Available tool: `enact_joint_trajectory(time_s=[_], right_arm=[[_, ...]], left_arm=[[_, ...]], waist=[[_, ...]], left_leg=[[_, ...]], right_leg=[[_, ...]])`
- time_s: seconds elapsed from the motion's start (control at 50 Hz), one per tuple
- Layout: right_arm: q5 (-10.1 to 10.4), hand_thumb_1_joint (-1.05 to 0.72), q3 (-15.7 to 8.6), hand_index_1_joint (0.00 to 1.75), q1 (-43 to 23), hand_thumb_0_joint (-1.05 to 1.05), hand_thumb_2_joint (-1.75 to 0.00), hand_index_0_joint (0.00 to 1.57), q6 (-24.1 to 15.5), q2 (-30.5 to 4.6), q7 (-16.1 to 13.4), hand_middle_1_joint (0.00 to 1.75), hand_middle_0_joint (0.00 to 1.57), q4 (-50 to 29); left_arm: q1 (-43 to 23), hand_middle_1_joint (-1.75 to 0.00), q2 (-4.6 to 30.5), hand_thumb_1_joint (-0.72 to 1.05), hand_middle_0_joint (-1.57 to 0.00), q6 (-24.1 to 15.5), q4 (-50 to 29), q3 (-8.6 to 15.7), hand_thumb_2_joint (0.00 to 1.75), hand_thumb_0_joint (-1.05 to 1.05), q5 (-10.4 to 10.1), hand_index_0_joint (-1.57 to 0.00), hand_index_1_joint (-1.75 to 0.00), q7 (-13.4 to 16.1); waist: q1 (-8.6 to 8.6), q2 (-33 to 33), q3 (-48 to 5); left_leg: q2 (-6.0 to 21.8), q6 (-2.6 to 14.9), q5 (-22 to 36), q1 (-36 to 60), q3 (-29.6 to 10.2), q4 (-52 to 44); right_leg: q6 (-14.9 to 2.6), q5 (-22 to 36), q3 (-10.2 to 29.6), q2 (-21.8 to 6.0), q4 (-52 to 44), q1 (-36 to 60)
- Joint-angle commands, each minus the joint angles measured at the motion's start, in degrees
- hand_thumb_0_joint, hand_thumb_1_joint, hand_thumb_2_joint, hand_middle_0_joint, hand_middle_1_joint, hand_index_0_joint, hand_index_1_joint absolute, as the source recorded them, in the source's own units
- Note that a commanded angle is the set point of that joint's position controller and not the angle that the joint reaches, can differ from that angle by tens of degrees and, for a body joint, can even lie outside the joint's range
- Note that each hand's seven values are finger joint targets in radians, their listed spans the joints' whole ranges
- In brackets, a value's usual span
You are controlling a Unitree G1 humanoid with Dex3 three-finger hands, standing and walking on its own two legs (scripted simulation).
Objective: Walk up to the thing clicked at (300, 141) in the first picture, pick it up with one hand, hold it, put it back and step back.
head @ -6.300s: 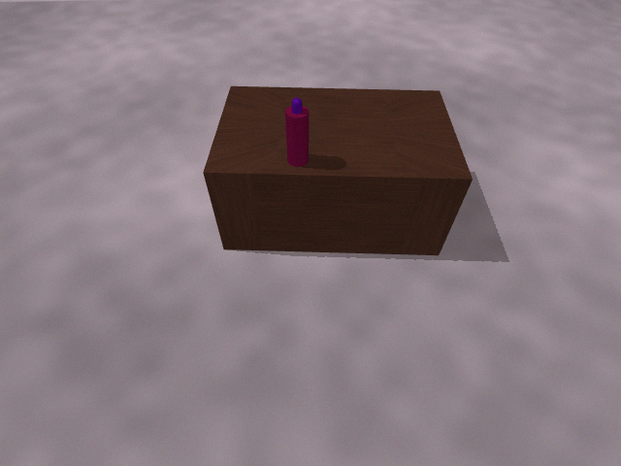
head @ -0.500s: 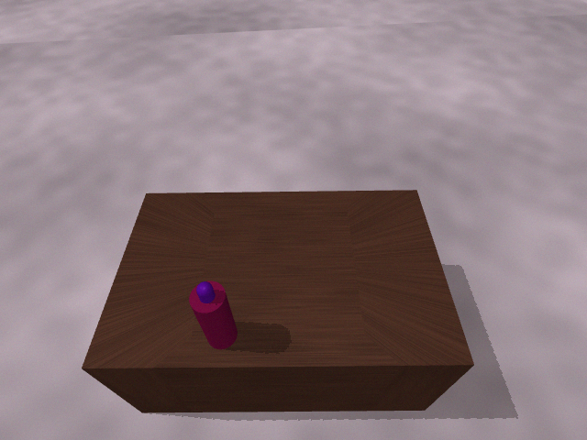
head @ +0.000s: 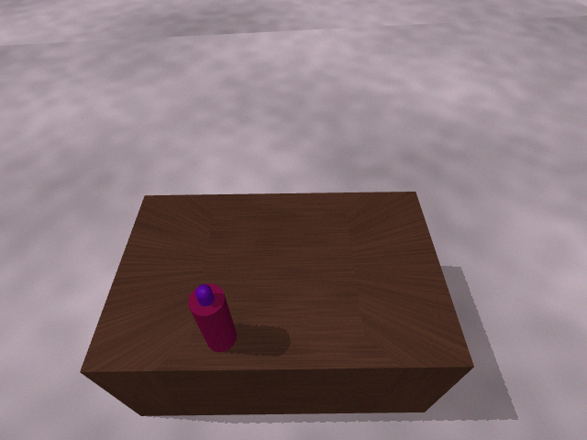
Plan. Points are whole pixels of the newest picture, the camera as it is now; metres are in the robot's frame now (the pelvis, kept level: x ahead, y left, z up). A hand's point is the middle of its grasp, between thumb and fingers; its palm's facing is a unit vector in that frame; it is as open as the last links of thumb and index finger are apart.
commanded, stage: stand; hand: left
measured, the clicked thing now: (213, 315) +0.41 +0.19 -0.24
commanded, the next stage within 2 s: go down in 0.34 s
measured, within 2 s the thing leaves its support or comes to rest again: neither
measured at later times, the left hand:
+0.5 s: hand out of the picture +0.09 +0.25 -0.15, palm faces +0.00 -0.94 -0.34, open 7.6 cm
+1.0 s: hand out of the picture +0.15 +0.27 -0.15, palm faces +0.03 -0.95 -0.32, open 16.6 cm
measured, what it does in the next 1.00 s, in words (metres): stands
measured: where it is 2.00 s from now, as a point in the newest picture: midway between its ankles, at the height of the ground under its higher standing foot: outside the picture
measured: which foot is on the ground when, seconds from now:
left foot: down 0.00-1.00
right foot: down 0.00-1.00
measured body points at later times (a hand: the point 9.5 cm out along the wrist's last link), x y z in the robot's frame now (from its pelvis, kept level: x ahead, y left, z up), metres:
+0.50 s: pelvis +0.00 +0.00 +0.00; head +0.02 +0.00 +0.45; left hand +0.09 +0.30 -0.13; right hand +0.08 -0.30 -0.13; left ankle -0.04 +0.15 -0.75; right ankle +0.03 -0.11 -0.75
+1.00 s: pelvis -0.01 +0.03 -0.02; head +0.04 +0.03 +0.43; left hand +0.14 +0.32 -0.12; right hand +0.13 -0.26 -0.12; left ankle -0.04 +0.15 -0.75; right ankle +0.03 -0.11 -0.75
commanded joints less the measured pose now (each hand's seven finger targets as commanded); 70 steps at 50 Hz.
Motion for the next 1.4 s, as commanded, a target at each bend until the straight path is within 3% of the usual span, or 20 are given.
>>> enact_joint_trajectory(time_s=[0.0, 0.42, 0.44, 0.46, 0.5, 0.56, 0.6, 0.64, 0.66, 0.7, 0.72, 0.82, 0.84, 0.86, 0.9, 0.96, 1.02, 1.16, 1.3, 1.38], right_arm=[[-0.09, -0.90, -2.03, 0.30, -1.36, 0.00, -0.90, 0.20, -1.09, -11.86, -0.96, 0.30, 0.20, -2.99], [-0.03, -0.82, -1.88, 0.22, -1.21, 0.00, -0.82, 0.12, -1.10, -11.91, -0.99, 0.22, 0.12, -2.92], [5.86, -0.74, 0.13, 0.14, -21.32, 0.00, -0.74, 0.05, -8.08, -0.83, -1.97, 0.14, 0.05, -23.02], [5.61, -0.66, -0.45, 0.06, -19.23, 0.00, -0.66, 0.05, -9.56, -4.34, -2.67, 0.06, 0.05, -25.11], [5.67, -0.50, -6.02, 0.05, -10.23, 0.00, -0.50, 0.05, -7.73, -11.92, -4.35, 0.05, 0.05, -13.52], [4.40, -0.26, -6.80, 0.05, -12.14, 0.00, -0.26, 0.05, -9.07, -8.50, -4.35, 0.05, 0.05, -15.69], [3.08, -0.11, -10.72, 0.05, 1.23, 0.00, -0.21, 0.05, -8.08, -8.27, -3.68, 0.05, 0.05, -15.74], [3.03, -0.01, -11.34, 0.05, 2.70, 0.00, -0.18, 0.05, -7.79, -9.01, -3.34, 0.05, 0.05, -17.43], [3.47, 0.04, -10.94, 0.05, -0.23, 0.00, -0.17, 0.05, -7.79, -8.77, -3.16, 0.05, 0.05, -22.97], [3.68, 0.16, -9.93, 0.05, 5.05, 0.00, -0.14, 0.05, -5.92, -5.86, -2.45, 0.05, 0.05, -19.37], [3.88, 0.18, -7.83, 0.05, -1.29, 0.00, -0.13, 0.05, -6.21, -4.26, -2.02, 0.05, 0.05, -26.10], [2.99, 0.39, -9.30, 0.05, -3.42, 0.00, -0.08, 0.05, -7.60, -5.19, -2.06, 0.05, 0.05, -28.73], [2.63, 0.41, -12.11, 0.05, -1.95, 0.00, -0.07, 0.05, -7.77, -8.39, -2.71, 0.05, 0.05, -27.90], [2.76, 0.45, -9.92, 0.05, -2.49, 0.00, -0.06, 0.05, -8.31, -5.92, -2.61, 0.05, 0.05, -28.40], [2.47, 0.48, -10.52, 0.05, -4.91, 0.00, -0.05, 0.05, -9.48, -6.63, -3.18, 0.05, 0.05, -29.98], [2.01, 0.51, -9.24, 0.05, -2.15, 0.00, -0.05, 0.05, -9.95, -4.05, -3.54, 0.05, 0.05, -27.39], [1.73, 0.50, -10.71, 0.05, -1.68, 0.00, -0.05, 0.05, -10.47, -6.12, -4.03, 0.05, 0.05, -29.22], [2.22, 0.51, -10.08, 0.05, 1.67, 0.00, -0.05, 0.05, -10.46, -4.17, -3.64, 0.05, 0.05, -28.66], [2.10, 0.52, -10.44, 0.05, 0.75, 0.00, -0.04, 0.05, -11.38, -4.53, -2.87, 0.05, 0.05, -32.05], [1.94, 0.52, -10.22, 0.05, 1.60, 0.00, -0.05, 0.05, -11.69, -3.67, -2.97, 0.05, 0.05, -33.15]], left_arm=[[-2.38, -0.30, 12.79, 0.90, -0.20, -1.10, -3.29, 2.69, 0.90, 0.00, -0.19, -0.20, -0.30, 1.06], [-1.76, -0.22, 12.38, 0.82, -0.12, -0.99, -3.22, 2.57, 0.82, 0.00, -0.13, -0.17, -0.22, 1.01], [-21.86, -0.14, 1.37, 0.74, -0.04, -5.33, -23.33, 0.88, 0.74, 0.00, -4.55, -0.09, -0.14, 1.46], [-20.09, -0.06, 7.21, 0.66, -0.04, -5.00, -25.83, 2.71, 0.66, 0.00, -4.48, -0.01, -0.06, 2.55], [-7.63, 0.00, 14.92, 0.50, -0.05, -0.07, -12.06, 6.54, 0.50, 0.00, -3.67, -0.01, -0.03, 3.50], [-12.07, 0.00, 10.89, 0.26, -0.05, 2.00, -15.87, 6.00, 0.26, 0.00, -2.50, -0.02, -0.03, 3.35], [0.09, 0.00, 12.41, 0.16, -0.07, 5.77, -13.50, 10.27, 0.18, 0.00, -0.25, -0.04, -0.02, 2.53], [-0.68, 0.00, 10.11, 0.06, -0.06, 8.80, -18.22, 8.76, 0.11, 0.00, -0.33, -0.06, 0.00, 1.59], [-3.20, 0.00, 11.12, 0.02, -0.07, 10.13, -24.74, 8.70, 0.10, 0.00, -0.27, -0.07, 0.00, 1.15], [2.40, 0.00, 9.47, -0.08, -0.07, 14.23, -21.53, 8.80, 0.06, 0.00, 0.08, -0.07, 0.00, 0.17], [-3.62, 0.00, 7.78, -0.09, -0.07, 14.78, -28.05, 7.10, 0.07, 0.00, -0.21, -0.07, 0.00, -0.36], [-5.81, -0.02, 8.95, -0.44, -0.07, 15.76, -35.86, 8.79, 0.04, 0.00, 0.34, -0.07, -0.03, 0.22], [-2.48, -0.03, 9.11, -0.50, -0.08, 16.23, -34.27, 9.19, 0.02, 0.00, 0.63, -0.08, -0.03, 0.64], [-5.10, -0.03, 8.34, -0.53, -0.07, 15.97, -37.71, 8.38, 0.02, 0.00, 0.37, -0.07, -0.04, 0.74], [-4.02, -0.04, 8.09, -0.60, -0.08, 16.17, -39.33, 8.92, 0.01, 0.00, 0.47, -0.08, -0.04, 1.24], [-1.66, -0.04, 6.73, -0.60, -0.08, 16.20, -41.66, 8.49, 0.01, 0.00, 0.24, -0.07, -0.05, 1.54], [0.53, -0.04, 7.75, -0.61, -0.08, 17.38, -43.27, 9.13, 0.00, 0.00, 0.27, -0.07, -0.04, 1.67], [1.86, -0.03, 6.58, -0.58, -0.08, 20.45, -47.97, 8.47, 0.00, 0.00, -0.23, -0.07, -0.03, 0.50], [2.55, -0.03, 7.12, -0.59, -0.07, 21.19, -50.12, 9.45, 0.00, 0.00, 0.19, -0.07, -0.03, -0.19], [3.40, -0.03, 7.52, -0.56, -0.07, 21.15, -52.22, 10.52, 0.02, 0.00, -0.03, -0.06, -0.03, -0.29]], waist=[[0.07, -0.62, -3.21], [0.30, 0.27, -2.88], [-2.26, 0.98, -3.44], [-1.56, -0.07, -5.00], [-0.54, -0.89, -2.27], [0.29, -0.64, -14.40], [-0.10, 0.04, -17.14], [-1.07, -0.86, -18.53], [-0.94, -0.41, -19.06], [-1.02, -0.60, -14.76], [-0.50, -1.71, -13.34], [0.32, -0.56, -13.36], [-0.30, -0.37, -13.82], [-0.42, 0.25, -13.26], [0.26, 1.05, -15.48], [0.29, 2.79, -15.96], [-0.48, 1.44, -17.10], [-0.82, 2.58, -12.68], [-0.52, 3.00, -13.59], [-0.66, 2.39, -13.71]], left_leg=[[5.18, 3.03, 5.98, -4.69, -3.16, -3.43], [5.27, 3.05, 5.22, -4.85, -3.12, -3.84], [-3.98, 3.26, 3.13, -13.59, 2.78, 3.99], [-3.68, 3.35, 1.54, -11.44, 2.71, 3.59], [-3.51, 2.78, 0.44, -16.53, 2.45, 6.00], [-3.48, 3.17, 3.51, -18.47, 1.64, 10.56], [-4.13, 3.27, 7.30, -19.36, 1.94, 12.17], [-4.65, 3.29, 10.37, -17.09, 2.37, 10.91], [-4.71, 3.23, 11.12, -15.57, 2.21, 10.31], [-4.75, 3.26, 10.78, -16.93, 2.28, 10.40], [-4.54, 3.24, 8.65, -18.21, 1.89, 10.45], [-3.96, 3.27, 1.60, -20.70, 1.14, 11.50], [-3.87, 3.28, 1.69, -20.29, 1.24, 11.39], [-3.62, 3.13, 2.14, -20.63, 0.76, 11.67], [-3.35, 2.71, 5.04, -19.72, 0.30, 12.50], [-2.81, 1.81, 9.63, -19.60, -0.25, 13.57], [-2.88, 1.77, 11.51, -18.96, -0.34, 14.15], [-2.77, 1.67, 6.26, -20.38, -1.27, 12.80], [-2.13, 0.78, 11.74, -20.21, -2.07, 14.03], [-3.05, 1.55, 8.60, -20.69, -1.27, 14.73]], right_leg=[[-0.71, 6.45, 6.95, -7.23, -2.93, 4.46], [-0.57, 5.79, 6.97, -7.06, -2.91, 4.32], [0.44, 0.91, 2.34, -0.83, 0.89, -1.99], [0.76, -1.34, 2.64, -1.26, 0.31, 0.28], [0.50, -2.82, 1.97, -0.39, 2.72, -2.31], [0.64, 2.38, 2.16, -0.43, 8.35, -0.24], [0.41, 6.79, 1.99, -0.24, 9.72, -0.15], [0.69, 10.51, 1.65, -0.16, 8.60, 0.99], [0.62, 10.60, 1.47, -0.13, 7.85, 1.05], [0.45, 8.93, 1.12, 0.19, 7.53, -2.95], [0.28, 6.19, 0.97, 0.24, 7.43, -4.61], [0.26, -1.38, 1.06, 0.14, 8.72, -6.88], [0.24, -1.22, 1.23, 0.19, 8.91, -6.60], [0.26, -0.95, 0.99, 0.31, 9.15, -7.35], [0.09, 1.31, 0.96, 0.33, 10.53, -6.00], [-0.39, 4.10, 0.65, 0.53, 12.10, -6.23], [-0.25, 5.82, 0.50, 0.55, 12.25, -5.28], [-0.16, 1.66, 0.06, 0.66, 11.59, -7.63], [-0.45, 3.93, 0.21, 0.50, 13.14, -7.74], [-0.18, 2.64, 0.25, 0.17, 12.48, -7.51]])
